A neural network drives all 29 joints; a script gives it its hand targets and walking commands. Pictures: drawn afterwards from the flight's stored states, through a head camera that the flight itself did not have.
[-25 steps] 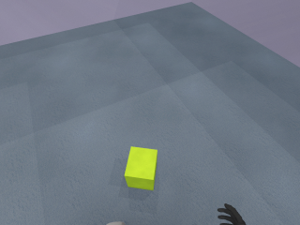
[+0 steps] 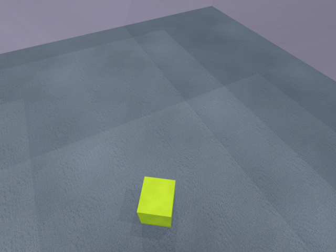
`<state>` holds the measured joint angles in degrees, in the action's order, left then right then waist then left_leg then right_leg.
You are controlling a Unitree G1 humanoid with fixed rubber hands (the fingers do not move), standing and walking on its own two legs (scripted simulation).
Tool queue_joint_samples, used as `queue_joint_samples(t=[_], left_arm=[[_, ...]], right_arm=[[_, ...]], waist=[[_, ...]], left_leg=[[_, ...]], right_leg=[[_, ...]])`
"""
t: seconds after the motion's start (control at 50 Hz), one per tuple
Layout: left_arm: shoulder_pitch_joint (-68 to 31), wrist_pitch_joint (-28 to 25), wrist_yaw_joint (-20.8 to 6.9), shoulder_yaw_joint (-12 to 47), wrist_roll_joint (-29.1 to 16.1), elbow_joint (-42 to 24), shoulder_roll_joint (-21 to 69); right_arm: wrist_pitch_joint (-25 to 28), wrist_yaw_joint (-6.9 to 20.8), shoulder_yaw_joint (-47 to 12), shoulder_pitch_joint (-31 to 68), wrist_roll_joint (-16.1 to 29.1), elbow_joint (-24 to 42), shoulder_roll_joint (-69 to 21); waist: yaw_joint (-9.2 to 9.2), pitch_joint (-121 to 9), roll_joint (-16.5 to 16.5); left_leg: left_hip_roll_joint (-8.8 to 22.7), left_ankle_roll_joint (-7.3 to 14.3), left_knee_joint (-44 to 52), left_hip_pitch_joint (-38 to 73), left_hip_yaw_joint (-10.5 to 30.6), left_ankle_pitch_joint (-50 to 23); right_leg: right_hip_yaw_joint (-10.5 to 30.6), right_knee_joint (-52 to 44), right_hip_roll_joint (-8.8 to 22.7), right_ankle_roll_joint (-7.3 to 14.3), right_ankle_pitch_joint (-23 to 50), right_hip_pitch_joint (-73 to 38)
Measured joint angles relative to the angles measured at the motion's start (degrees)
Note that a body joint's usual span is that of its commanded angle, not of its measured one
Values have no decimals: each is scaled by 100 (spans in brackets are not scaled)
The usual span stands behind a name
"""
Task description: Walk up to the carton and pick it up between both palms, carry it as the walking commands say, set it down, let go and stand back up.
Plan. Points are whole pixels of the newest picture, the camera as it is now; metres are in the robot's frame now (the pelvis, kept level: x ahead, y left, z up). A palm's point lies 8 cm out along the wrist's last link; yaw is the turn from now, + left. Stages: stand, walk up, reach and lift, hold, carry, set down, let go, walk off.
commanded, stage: walk up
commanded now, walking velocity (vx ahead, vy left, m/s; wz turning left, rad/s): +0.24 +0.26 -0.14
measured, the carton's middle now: (157, 202) +0.44 +0.08 -0.66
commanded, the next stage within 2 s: stand in 1.04 s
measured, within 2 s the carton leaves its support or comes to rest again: neither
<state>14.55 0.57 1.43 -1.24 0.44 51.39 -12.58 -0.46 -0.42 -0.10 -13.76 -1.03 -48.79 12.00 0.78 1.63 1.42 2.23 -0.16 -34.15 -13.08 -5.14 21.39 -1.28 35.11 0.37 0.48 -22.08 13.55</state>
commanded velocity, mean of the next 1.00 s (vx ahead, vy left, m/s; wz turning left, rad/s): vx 0.05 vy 0.07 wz -0.14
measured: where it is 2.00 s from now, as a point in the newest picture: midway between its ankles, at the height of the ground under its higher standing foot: outside the picture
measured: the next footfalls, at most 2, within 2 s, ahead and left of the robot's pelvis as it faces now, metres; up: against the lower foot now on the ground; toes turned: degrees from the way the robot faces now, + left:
left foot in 0.34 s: +0.07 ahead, +0.23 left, +0.00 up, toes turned +7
right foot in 0.80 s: +0.08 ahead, -0.01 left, +0.00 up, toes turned +2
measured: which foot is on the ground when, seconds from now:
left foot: down 0.00-0.02, up 0.04-0.32, down 0.34-0.82, up 0.84-1.00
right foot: down 0.00-0.34, up 0.36-0.78, down 0.80-1.00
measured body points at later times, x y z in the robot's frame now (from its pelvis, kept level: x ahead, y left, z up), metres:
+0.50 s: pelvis +0.02 +0.12 +0.01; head +0.04 +0.15 +0.46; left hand +0.07 +0.37 -0.15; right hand +0.09 -0.11 -0.12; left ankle +0.03 +0.23 -0.73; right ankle -0.04 -0.03 -0.66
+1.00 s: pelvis +0.03 +0.08 +0.01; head +0.07 +0.05 +0.46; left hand +0.11 +0.33 -0.12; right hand +0.10 -0.17 -0.15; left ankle +0.02 +0.22 -0.71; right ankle +0.04 +0.00 -0.73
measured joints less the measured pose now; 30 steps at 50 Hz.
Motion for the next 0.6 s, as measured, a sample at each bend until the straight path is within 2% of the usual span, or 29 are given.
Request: queue_joint_samples(t=[0.04, 0.12, 0.16, 0.24, 0.28, 0.34, 0.36, 0.4, 0.48, 0.6], left_arm=[[1, 0, 36, -1, 28, 1, 1], [13, 0, 260, 12, 57, 1, 0], [42, 0, 317, 14, 52, 0, -2], [60, 4, 325, -15, 55, 0, -25], [60, 27, 271, -31, 70, 0, -24], [55, 49, 102, -45, 115, 1, -34], [53, 57, 61, -53, 126, 9, -65], [54, 103, 0, -60, 161, 15, -84], [55, 105, -131, -62, 94, 12, -86], [55, 250, -151, -63, 44, 14, -87]], right_arm=[[-36, 9, 1, 28, 0, -4, 19], [-351, 97, 2, 230, 0, -4, 281], [-398, 164, 1, 375, 0, 0, 418], [-414, 259, -1, 702, 0, 3, 514], [-414, 282, -2, 804, 1, 4, 480], [-283, 301, -3, 728, 1, 4, 376], [-230, 300, -4, 649, 1, 0, 265], [-180, 298, -4, 416, 1, -3, 25], [-107, 161, -1, -88, 0, -1, -246], [-89, -7, 0, -309, 0, 1, -208]], waist=[[2, -2, -14], [8, 37, 3], [5, 62, 45], [1, 169, 59], [-3, 177, 51], [-3, 168, 62], [-4, 181, -40], [-8, 178, -135], [-3, 182, -179], [1, 227, -329]], left_leg=[[-32, 0, -87, -37, -6, 8], [-252, -33, -1627, -738, 22, 315], [-269, -33, -2005, -1077, 80, 320], [-99, -33, -1894, -1439, 265, 324], [10, -33, -1399, -1371, 308, 257], [149, -54, -212, -873, 312, -457], [106, -62, -279, -859, 266, -569], [129, -47, -267, -694, 213, -469], [288, -22, 45, -253, 143, -414], [257, 63, 68, 62, -105, -265]], right_leg=[[4, -2, 29, 0, -3, -4], [12, -56, 318, -26, 34, -7], [9, -132, 463, -105, 93, -5], [3, -197, 688, -297, 148, -3], [-1, -197, 769, -362, 127, -1], [1, 47, 801, -364, -189, 26], [7, 397, 838, -362, -505, 105], [-7, 1229, 645, -362, -844, 294], [3, 2094, 111, -362, -482, 545], [11, 2338, 18, -362, -422, 720]])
